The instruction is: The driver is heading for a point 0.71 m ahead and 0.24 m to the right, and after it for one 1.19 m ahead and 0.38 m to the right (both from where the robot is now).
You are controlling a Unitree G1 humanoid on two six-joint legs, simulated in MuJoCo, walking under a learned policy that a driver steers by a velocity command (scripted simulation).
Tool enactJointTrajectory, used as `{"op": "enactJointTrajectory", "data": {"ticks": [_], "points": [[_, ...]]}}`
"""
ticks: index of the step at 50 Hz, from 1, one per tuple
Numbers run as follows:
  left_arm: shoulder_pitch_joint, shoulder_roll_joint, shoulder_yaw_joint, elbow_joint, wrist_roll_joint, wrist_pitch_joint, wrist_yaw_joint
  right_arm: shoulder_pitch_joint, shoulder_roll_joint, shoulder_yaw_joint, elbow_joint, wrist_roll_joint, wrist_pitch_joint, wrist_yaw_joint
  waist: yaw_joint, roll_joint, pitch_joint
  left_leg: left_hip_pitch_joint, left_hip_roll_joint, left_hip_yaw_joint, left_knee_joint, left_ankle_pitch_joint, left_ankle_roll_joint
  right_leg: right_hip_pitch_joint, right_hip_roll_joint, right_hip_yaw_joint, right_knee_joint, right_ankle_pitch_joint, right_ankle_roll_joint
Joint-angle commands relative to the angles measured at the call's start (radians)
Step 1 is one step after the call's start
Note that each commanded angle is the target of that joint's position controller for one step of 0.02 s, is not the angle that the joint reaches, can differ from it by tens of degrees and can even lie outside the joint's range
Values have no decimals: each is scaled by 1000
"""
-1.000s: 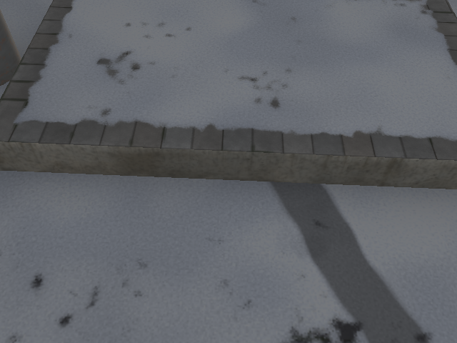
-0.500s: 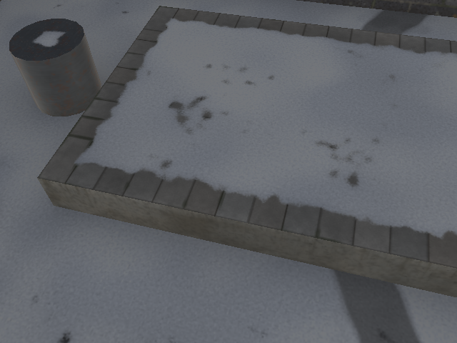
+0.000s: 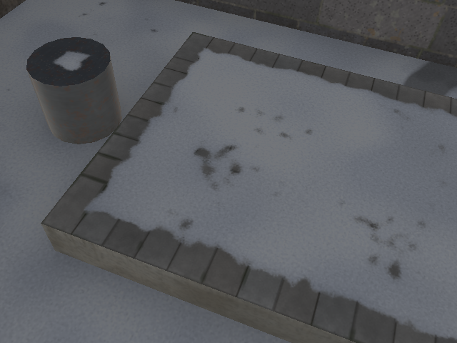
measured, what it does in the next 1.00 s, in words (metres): climbs, turning right: right foot, then left foot 0.16 m higher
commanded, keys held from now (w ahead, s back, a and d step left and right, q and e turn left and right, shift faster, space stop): w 0.08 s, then w+e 0.92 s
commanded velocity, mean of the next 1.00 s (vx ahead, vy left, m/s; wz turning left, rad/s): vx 0.50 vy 0.00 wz -0.40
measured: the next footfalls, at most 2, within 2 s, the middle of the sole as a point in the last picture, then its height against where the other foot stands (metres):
right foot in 0.40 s outside the picture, level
left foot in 0.92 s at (251, 247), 0.16 m higher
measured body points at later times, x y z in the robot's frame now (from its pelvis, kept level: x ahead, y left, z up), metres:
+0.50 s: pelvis +0.25 -0.04 -0.02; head +0.27 -0.06 +0.43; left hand +0.39 +0.20 -0.14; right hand +0.26 -0.30 -0.16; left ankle +0.14 +0.09 -0.62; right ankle +0.28 -0.10 -0.74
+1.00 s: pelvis +0.54 -0.07 +0.04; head +0.56 -0.08 +0.49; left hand +0.65 +0.18 -0.10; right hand +0.66 -0.34 -0.03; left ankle +0.67 -0.03 -0.58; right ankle +0.32 -0.10 -0.59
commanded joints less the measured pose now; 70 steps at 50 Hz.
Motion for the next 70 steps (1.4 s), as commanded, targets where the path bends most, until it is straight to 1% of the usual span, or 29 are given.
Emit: {"op": "enactJointTrajectory", "data": {"ticks": [1,11,14,18,19,20,21,22,24,26,33,37,39,42,43,44,46,47,48,49,51,52,54,55,57,58,60,66,70], "points": [[47,61,14,-29,17,11,-11,80,-99,-25,0,11,-25,-6,-8,117,-27,156,241,-257,-268,192,113,-165,-57,23,22,72,15],[-261,27,-7,-105,7,13,-18,190,-114,-28,99,7,-41,-18,-62,80,52,233,228,-30,-319,379,95,-255,-35,-4,-304,324,43],[-260,17,-14,-106,14,19,-6,233,-91,-21,126,-3,-38,-32,-66,94,39,290,258,18,-240,505,93,-202,-16,-55,-313,262,2],[-122,44,6,-76,24,7,7,182,-154,-31,117,-2,-25,-41,9,115,-41,334,253,76,107,1027,58,6,109,-128,-426,136,-80],[14,55,18,-34,30,-2,10,155,-165,-34,107,7,-16,-41,72,102,-103,275,230,98,310,938,36,166,134,-123,-535,211,-104],[150,139,49,-1,41,-6,20,129,-156,-31,72,11,-21,-40,130,34,-171,55,183,112,599,589,-3,397,15,51,-575,307,-154],[123,283,82,-14,40,-3,28,220,-19,-5,25,7,-28,-26,15,-220,-215,-311,-4,79,965,-356,-55,608,-304,515,-570,733,-317],[138,258,88,-12,-12,9,16,169,-77,-15,27,-14,-24,-24,64,-70,-281,-397,7,-105,1054,-312,-51,593,-313,658,-681,525,-384],[25,136,62,-32,-11,26,21,59,-81,-19,-14,-17,-34,-13,16,0,-47,-503,77,-87,1065,-191,-56,367,-239,510,-756,247,-314],[-14,76,42,-40,-12,25,30,52,-52,-14,-36,-30,-7,-3,-39,17,-15,-480,97,-85,1085,-145,-76,227,-158,406,-773,323,-262],[166,115,38,-6,-4,-9,47,-122,36,16,-187,-36,51,-16,1,-36,-18,-922,104,-35,1465,-199,-103,221,-111,443,-746,230,-284],[265,98,17,39,11,-27,49,-413,102,67,-373,-45,35,-37,60,-44,73,-1356,105,-62,1710,-420,-45,374,-163,539,-778,110,-253],[278,82,9,72,-5,-18,55,-502,113,90,-452,-51,32,-31,66,-23,83,-1223,107,-32,1456,-416,-36,268,-90,486,-849,127,-204],[233,120,21,47,-22,3,81,-430,91,90,-487,-41,65,-13,36,-29,-16,-770,96,23,1097,-297,-26,208,-128,411,-1037,535,-210],[161,100,17,6,-27,12,81,-330,117,90,-441,-30,73,-8,-20,-27,-106,-533,55,64,985,-286,-4,187,-89,279,-990,845,-183],[103,143,31,-35,-28,9,70,-190,82,72,-404,-14,70,-11,-96,-70,-178,-264,0,81,884,-274,16,125,-79,236,-861,1304,-155],[61,251,76,-46,-44,-17,48,162,-46,-4,-317,7,55,-24,-281,-129,-378,52,-15,-56,672,-317,46,236,-112,264,-413,1678,-105],[37,182,71,-79,-39,-47,31,271,-154,-43,-283,-30,34,-25,-297,68,-462,185,150,-361,458,-594,87,156,-20,239,-40,1274,-83],[17,39,53,-169,-25,-55,-14,239,-241,-62,-239,-19,48,-33,-209,472,-463,243,374,-948,-18,-590,144,-173,207,188,334,133,-16],[65,35,57,-168,36,-50,-29,84,-166,-56,-258,5,67,-43,-109,324,-406,176,412,-1171,-110,-688,175,-310,165,250,604,122,-26],[-26,-29,36,-213,46,-26,-18,-9,6,-21,-175,0,49,-43,-34,97,-30,-115,364,-807,-16,-716,170,-481,71,134,722,154,-54],[-39,-58,24,-225,45,-14,-4,-4,64,-12,-134,-17,23,-35,-8,24,-3,-193,351,-663,4,-583,134,-483,57,133,769,167,-72],[-45,-92,5,-265,17,26,19,27,112,-5,-35,-25,-24,-15,49,34,23,-259,320,-441,-17,-357,77,-512,59,167,831,111,-89],[-28,-118,-7,-286,14,31,24,46,97,-12,3,-20,-35,-3,88,63,26,-225,299,-349,-40,-257,37,-557,38,178,794,143,-91],[-64,-48,3,-308,-4,43,22,15,50,-24,9,-7,-43,6,95,83,49,-234,265,-154,-149,-123,14,-500,33,169,498,183,-55],[-108,6,23,-303,4,48,15,22,33,-29,8,1,-48,-1,59,59,55,-215,242,-54,-202,-22,17,-446,47,108,370,261,-42],[-188,18,34,-316,12,46,-1,66,-9,-36,17,6,-65,-19,25,93,17,-75,228,36,-225,210,32,-417,40,65,210,356,-28],[-380,-41,16,-327,4,47,-50,221,-76,-60,19,7,-49,-44,-93,108,17,310,248,153,-270,366,27,-330,28,-103,-318,330,-32],[-304,21,44,-317,13,54,-46,249,-136,-77,21,10,-9,-54,-47,166,-23,449,297,201,-71,926,8,-155,109,-165,-434,165,-91]]}}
